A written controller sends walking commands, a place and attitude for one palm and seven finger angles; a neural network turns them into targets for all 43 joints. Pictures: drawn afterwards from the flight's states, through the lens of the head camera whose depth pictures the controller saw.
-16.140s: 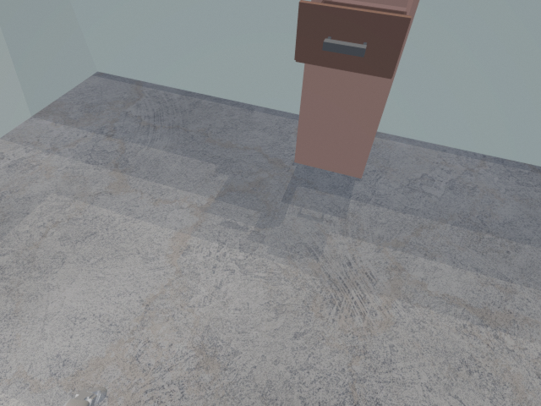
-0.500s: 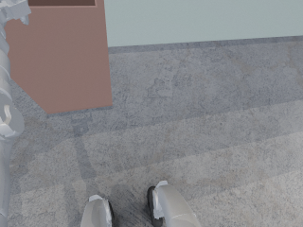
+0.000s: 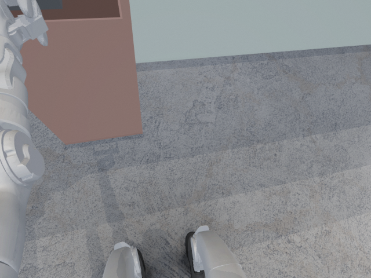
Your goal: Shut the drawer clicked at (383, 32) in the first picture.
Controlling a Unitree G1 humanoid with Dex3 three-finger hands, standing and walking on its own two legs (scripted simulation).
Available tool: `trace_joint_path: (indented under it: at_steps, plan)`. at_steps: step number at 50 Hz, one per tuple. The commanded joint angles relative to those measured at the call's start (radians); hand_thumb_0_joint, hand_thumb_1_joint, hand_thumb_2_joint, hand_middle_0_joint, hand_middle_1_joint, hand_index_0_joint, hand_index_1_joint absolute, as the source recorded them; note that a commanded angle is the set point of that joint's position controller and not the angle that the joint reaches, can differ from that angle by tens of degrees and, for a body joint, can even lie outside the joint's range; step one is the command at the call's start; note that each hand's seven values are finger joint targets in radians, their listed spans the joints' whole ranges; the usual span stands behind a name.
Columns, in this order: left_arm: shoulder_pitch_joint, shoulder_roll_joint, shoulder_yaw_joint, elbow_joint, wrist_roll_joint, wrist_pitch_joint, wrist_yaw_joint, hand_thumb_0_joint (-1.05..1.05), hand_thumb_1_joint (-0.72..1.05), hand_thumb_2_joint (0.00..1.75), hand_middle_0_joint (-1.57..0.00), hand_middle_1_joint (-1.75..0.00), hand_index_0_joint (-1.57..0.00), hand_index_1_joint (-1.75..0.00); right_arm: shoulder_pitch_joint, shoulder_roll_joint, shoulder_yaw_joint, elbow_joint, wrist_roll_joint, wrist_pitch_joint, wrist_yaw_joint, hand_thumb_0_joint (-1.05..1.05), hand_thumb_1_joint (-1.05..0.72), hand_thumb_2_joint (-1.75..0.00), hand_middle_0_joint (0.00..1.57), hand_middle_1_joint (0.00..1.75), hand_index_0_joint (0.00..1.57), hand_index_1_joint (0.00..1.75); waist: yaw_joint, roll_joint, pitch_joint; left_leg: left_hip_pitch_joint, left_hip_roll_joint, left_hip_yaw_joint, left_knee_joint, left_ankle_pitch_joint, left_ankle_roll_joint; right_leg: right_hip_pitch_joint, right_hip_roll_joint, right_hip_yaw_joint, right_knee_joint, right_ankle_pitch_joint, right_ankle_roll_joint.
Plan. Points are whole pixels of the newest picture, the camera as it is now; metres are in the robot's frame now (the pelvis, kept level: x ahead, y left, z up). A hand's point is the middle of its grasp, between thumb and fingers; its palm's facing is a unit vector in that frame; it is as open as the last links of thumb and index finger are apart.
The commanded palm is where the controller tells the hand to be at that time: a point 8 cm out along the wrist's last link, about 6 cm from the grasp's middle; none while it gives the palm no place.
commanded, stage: pull the fist back off the drawer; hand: left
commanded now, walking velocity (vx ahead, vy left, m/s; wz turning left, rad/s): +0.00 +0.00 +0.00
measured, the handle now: out of the picture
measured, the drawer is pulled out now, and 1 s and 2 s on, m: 0.00 0.00 0.00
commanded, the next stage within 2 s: draw the hand back to the body in 0.12 s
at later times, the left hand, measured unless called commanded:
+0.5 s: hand (17, 50) +0.51 +0.19 +0.12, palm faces +0.06 -1.00 -0.03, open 3.2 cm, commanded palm +0.46 +0.24 +0.14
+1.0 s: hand out of the picture +0.34 +0.22 +0.18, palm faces +0.30 -0.92 -0.25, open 3.2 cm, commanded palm +0.30 +0.26 +0.20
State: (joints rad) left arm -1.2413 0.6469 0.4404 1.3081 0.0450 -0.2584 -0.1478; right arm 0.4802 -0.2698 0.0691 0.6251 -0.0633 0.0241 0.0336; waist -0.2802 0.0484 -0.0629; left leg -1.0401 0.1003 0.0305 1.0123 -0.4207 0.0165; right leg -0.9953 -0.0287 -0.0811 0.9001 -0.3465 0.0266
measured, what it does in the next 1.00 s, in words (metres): rises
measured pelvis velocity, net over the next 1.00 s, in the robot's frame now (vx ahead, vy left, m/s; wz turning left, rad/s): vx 0.05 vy -0.01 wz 0.03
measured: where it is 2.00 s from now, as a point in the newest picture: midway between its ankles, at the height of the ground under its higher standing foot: (168, 274)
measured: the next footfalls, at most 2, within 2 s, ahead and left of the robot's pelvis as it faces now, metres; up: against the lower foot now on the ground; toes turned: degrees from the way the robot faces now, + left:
none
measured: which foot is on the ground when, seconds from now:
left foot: down 0.00-1.00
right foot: down 0.00-1.00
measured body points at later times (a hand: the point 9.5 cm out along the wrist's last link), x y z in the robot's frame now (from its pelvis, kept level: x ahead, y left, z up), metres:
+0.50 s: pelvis +0.06 -0.01 +0.04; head +0.16 -0.01 +0.48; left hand +0.51 +0.24 +0.13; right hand +0.09 -0.27 -0.08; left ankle +0.02 +0.11 -0.67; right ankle +0.03 -0.15 -0.67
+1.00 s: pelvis +0.05 -0.01 +0.07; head +0.05 -0.03 +0.52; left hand +0.32 +0.27 +0.19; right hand +0.25 -0.22 -0.02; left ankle +0.02 +0.11 -0.67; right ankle +0.03 -0.15 -0.67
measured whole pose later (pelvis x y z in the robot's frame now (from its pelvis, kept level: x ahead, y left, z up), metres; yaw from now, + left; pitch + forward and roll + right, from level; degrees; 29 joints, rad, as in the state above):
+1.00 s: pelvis +0.05 -0.01 +0.07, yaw +2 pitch +0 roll +0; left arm -0.02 0.29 0.18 0.09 -0.06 -0.05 0.07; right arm 0.16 -0.23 0.04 0.59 0.03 -0.02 -0.06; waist 0.03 0.05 -0.01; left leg -0.18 0.03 0.04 0.48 -0.30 -0.01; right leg -0.19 -0.05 -0.06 0.47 -0.28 0.03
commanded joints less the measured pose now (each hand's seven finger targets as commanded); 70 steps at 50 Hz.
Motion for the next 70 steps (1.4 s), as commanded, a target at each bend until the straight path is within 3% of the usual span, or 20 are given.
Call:
trace_joint_path:
  at_steps: [1,6,9,11,13,15,18,23,26,28,32,36,37,40,43,46,48,51,58,70]
  plan:
    - [-0.361,0.219,0.031,-0.288,-0.040,-0.083,0.005,0.00,0.90,0.90,-1.40,-1.60,-1.40,-1.60,0.218,-0.198,-0.084,-0.036,0.005,0.010,-0.014,0.00,-0.90,-0.90,0.20,0.30,0.20,0.30,0.038,0.171,-0.571,0.519,-0.052,-0.074,-0.135,0.360,0.009,0.257,0.079,0.012,-0.111,0.200,-0.042]
    - [-0.369,0.160,0.003,-0.308,-0.066,-0.101,0.002,0.00,0.90,0.90,-1.40,-1.60,-1.40,-1.60,0.204,-0.194,-0.094,-0.019,0.015,0.023,-0.016,0.00,-0.90,-0.90,0.20,0.30,0.20,0.30,0.017,0.131,-0.518,0.537,-0.054,-0.067,-0.142,0.387,0.012,0.266,0.081,0.019,-0.127,0.249,-0.036]
    - [-0.307,0.188,0.042,-0.312,-0.069,-0.116,-0.001,0.00,0.90,0.90,-1.40,-1.60,-1.40,-1.60,0.203,-0.191,-0.099,-0.019,0.015,0.028,-0.018,0.00,-0.90,-0.90,0.20,0.30,0.20,0.30,0.040,0.131,-0.545,0.551,-0.060,-0.055,-0.138,0.460,0.010,0.320,0.080,0.026,-0.119,0.335,-0.038]
    - [-0.289,0.150,0.009,-0.338,-0.068,-0.124,-0.013,0.00,0.90,0.90,-1.40,-1.60,-1.40,-1.60,0.196,-0.182,-0.102,-0.020,0.017,0.034,-0.016,0.00,-0.90,-0.90,0.20,0.30,0.20,0.30,0.043,0.147,-0.547,0.573,-0.060,-0.056,-0.137,0.509,0.008,0.332,0.078,0.025,-0.114,0.381,-0.039]
    - [-0.135,0.149,0.039,-0.423,-0.092,-0.131,-0.030,0.00,0.90,0.90,-1.40,-1.60,-1.40,-1.60,0.183,-0.180,-0.112,-0.049,0.023,0.040,-0.011,0.00,-0.90,-0.90,0.20,0.30,0.20,0.30,0.101,0.166,-0.631,0.648,-0.058,-0.052,-0.145,0.630,0.003,0.405,0.079,0.025,-0.109,0.466,-0.046]
    - [0.024,0.085,0.018,-0.547,-0.132,-0.115,-0.050,0.00,0.90,0.90,-1.40,-1.60,-1.40,-1.60,0.150,-0.163,-0.120,-0.083,0.040,0.040,-0.005,0.00,-0.90,-0.90,0.20,0.30,0.20,0.30,0.141,0.179,-0.686,0.709,-0.057,-0.043,-0.162,0.749,-0.001,0.484,0.076,0.028,-0.123,0.571,-0.045]
    - [0.201,0.030,0.003,-0.637,-0.194,-0.064,-0.061,0.00,0.90,0.90,-1.40,-1.60,-1.40,-1.60,0.097,-0.156,-0.124,-0.108,0.065,0.038,-0.007,0.00,-0.90,-0.90,0.20,0.30,0.20,0.30,0.161,0.055,-0.593,0.642,-0.062,-0.014,-0.212,0.695,0.014,0.605,0.072,0.029,-0.164,0.650,-0.039]
    - [0.317,0.013,-0.006,-0.888,-0.226,-0.048,-0.038,0.00,0.90,0.90,-1.40,-1.60,-1.40,-1.60,0.002,-0.141,-0.126,-0.129,0.086,0.013,-0.027,0.00,-0.90,-0.90,0.20,0.30,0.20,0.30,0.183,0.077,-0.493,0.677,-0.070,0.005,-0.269,0.653,0.017,0.672,0.061,0.034,-0.205,0.644,-0.036]
    - [0.422,-0.035,-0.026,-0.952,-0.249,-0.040,-0.037,0.00,0.90,0.90,-1.40,-1.60,-1.40,-1.60,-0.038,-0.131,-0.126,-0.126,0.092,-0.012,-0.039,0.00,-0.90,-0.90,0.20,0.30,0.20,0.30,0.191,0.032,-0.462,0.712,-0.070,0.008,-0.296,0.666,0.016,0.715,0.056,0.030,-0.221,0.663,-0.031]
    - [0.464,-0.075,-0.070,-1.030,-0.258,-0.033,-0.054,0.00,0.90,0.90,-1.40,-1.60,-1.40,-1.60,-0.073,-0.123,-0.122,-0.132,0.098,-0.030,-0.046,0.00,-0.90,-0.90,0.20,0.30,0.20,0.30,0.196,0.090,-0.439,0.761,-0.070,0.008,-0.305,0.702,0.013,0.716,0.050,0.029,-0.230,0.661,-0.033]
    - [0.588,-0.139,-0.105,-1.044,-0.290,0.028,-0.082,0.00,0.90,0.90,-1.40,-1.60,-1.40,-1.60,-0.152,-0.124,-0.113,-0.143,0.111,-0.054,-0.060,0.00,-0.90,-0.90,0.20,0.30,0.20,0.30,0.206,0.006,-0.327,0.755,-0.073,-0.004,-0.354,0.588,0.007,0.708,0.049,0.009,-0.266,0.565,-0.032]
    - [0.642,-0.164,-0.131,-1.141,-0.302,0.082,-0.095,0.00,0.90,0.90,-1.40,-1.60,-1.40,-1.60,-0.217,-0.119,-0.100,-0.168,0.119,-0.075,-0.072,0.00,-0.90,-0.90,0.20,0.30,0.20,0.30,0.225,0.019,-0.305,0.796,-0.081,-0.014,-0.381,0.567,0.003,0.726,0.041,0.003,-0.281,0.530,-0.038]
    - [0.665,-0.085,-0.173,-1.252,-0.174,0.082,0.022,0.00,0.90,0.90,-1.40,-1.60,-1.40,-1.60,-0.274,-0.113,-0.106,-0.179,0.112,-0.072,-0.077,0.00,-0.90,-0.90,0.20,0.30,0.20,0.30,0.270,-0.006,-0.274,0.832,-0.092,0.001,-0.426,0.525,0.009,0.741,0.021,0.030,-0.343,0.459,-0.044]
    - [0.793,-0.191,-0.227,-1.291,-0.144,0.127,0.151,0.00,0.90,0.90,-1.40,-1.60,-1.40,-1.60,-0.321,-0.096,-0.090,-0.181,0.109,-0.073,-0.092,0.00,-0.90,-0.90,0.20,0.30,0.20,0.30,0.264,-0.021,-0.197,0.856,-0.089,-0.001,-0.503,0.435,0.002,0.778,0.028,0.019,-0.392,0.386,-0.047]
    - [0.851,-0.131,-0.171,-1.367,-0.123,0.143,0.209,0.00,0.90,0.90,-1.40,-1.60,-1.40,-1.60,-0.357,-0.097,-0.081,-0.173,0.100,-0.074,-0.105,0.00,-0.90,-0.90,0.20,0.30,0.20,0.30,0.284,-0.046,-0.173,0.881,-0.091,0.000,-0.555,0.404,0.006,0.842,0.027,0.023,-0.437,0.368,-0.048]
    - [0.897,-0.162,-0.185,-1.442,-0.113,0.148,0.231,0.00,0.90,0.90,-1.40,-1.60,-1.40,-1.60,-0.388,-0.080,-0.071,-0.173,0.096,-0.083,-0.110,0.00,-0.90,-0.90,0.20,0.30,0.20,0.30,0.289,0.024,-0.141,0.930,-0.091,0.007,-0.597,0.410,0.003,0.872,0.023,0.027,-0.471,0.358,-0.048]
    - [0.955,-0.148,-0.169,-1.483,-0.110,0.147,0.242,0.00,0.90,0.90,-1.40,-1.60,-1.40,-1.60,-0.400,-0.080,-0.070,-0.170,0.089,-0.092,-0.112,0.00,-0.90,-0.90,0.20,0.30,0.20,0.30,0.296,-0.016,-0.121,0.945,-0.091,0.005,-0.618,0.401,0.006,0.889,0.029,0.027,-0.500,0.345,-0.046]
    - [1.046,-0.180,-0.185,-1.581,-0.108,0.139,0.245,0.00,0.90,0.90,-1.40,-1.60,-1.40,-1.60,-0.415,-0.069,-0.066,-0.175,0.083,-0.109,-0.109,0.00,-0.90,-0.90,0.20,0.30,0.20,0.30,0.304,0.037,-0.105,0.976,-0.092,0.004,-0.643,0.422,-0.001,0.918,0.027,0.023,-0.516,0.351,-0.048]
    - [1.346,-0.159,-0.117,-1.727,-0.109,0.132,0.247,0.00,0.90,0.90,-1.40,-1.60,-1.40,-1.60,-0.430,-0.065,-0.075,-0.172,0.067,-0.128,-0.102,0.00,-0.90,-0.90,0.20,0.30,0.20,0.30,0.331,-0.028,-0.058,0.972,-0.091,0.006,-0.660,0.444,0.002,0.960,0.031,0.024,-0.543,0.368,-0.041]
    - [1.681,-0.151,-0.044,-1.987,-0.104,0.094,0.258,0.00,0.90,0.90,-1.40,-1.60,-1.40,-1.60,-0.431,-0.046,-0.086,-0.182,0.064,-0.193,-0.112,0.00,-0.90,-0.90,0.20,0.30,0.20,0.30,0.346,-0.002,0.038,0.962,-0.093,0.010,-0.658,0.347,0.003,0.903,0.036,0.028,-0.590,0.254,-0.034]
